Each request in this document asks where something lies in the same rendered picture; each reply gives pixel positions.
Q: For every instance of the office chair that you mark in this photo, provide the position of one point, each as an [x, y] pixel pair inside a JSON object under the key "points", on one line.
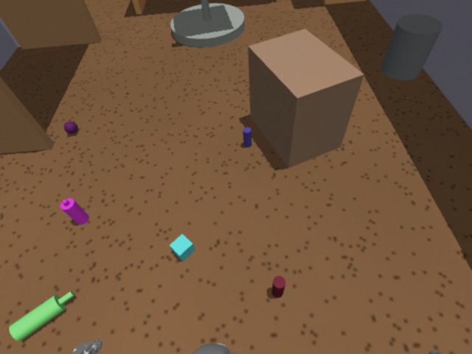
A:
{"points": [[207, 25]]}

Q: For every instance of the left robot hand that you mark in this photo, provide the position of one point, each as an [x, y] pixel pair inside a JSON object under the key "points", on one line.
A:
{"points": [[92, 347]]}

